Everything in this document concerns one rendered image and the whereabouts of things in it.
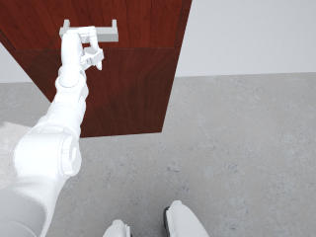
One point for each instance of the robot right thigh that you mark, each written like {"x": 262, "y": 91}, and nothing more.
{"x": 183, "y": 221}

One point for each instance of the handle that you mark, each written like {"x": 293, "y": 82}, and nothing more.
{"x": 104, "y": 34}

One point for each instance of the drawer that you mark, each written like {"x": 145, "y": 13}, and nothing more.
{"x": 35, "y": 24}

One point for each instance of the robot left forearm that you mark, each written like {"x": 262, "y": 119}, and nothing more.
{"x": 68, "y": 107}

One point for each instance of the right robot shin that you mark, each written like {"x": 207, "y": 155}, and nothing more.
{"x": 176, "y": 202}

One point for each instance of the left robot hand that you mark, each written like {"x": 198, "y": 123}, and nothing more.
{"x": 72, "y": 51}

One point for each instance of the cabinet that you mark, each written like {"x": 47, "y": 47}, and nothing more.
{"x": 130, "y": 95}

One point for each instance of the left robot upper arm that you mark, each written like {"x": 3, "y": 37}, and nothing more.
{"x": 43, "y": 163}

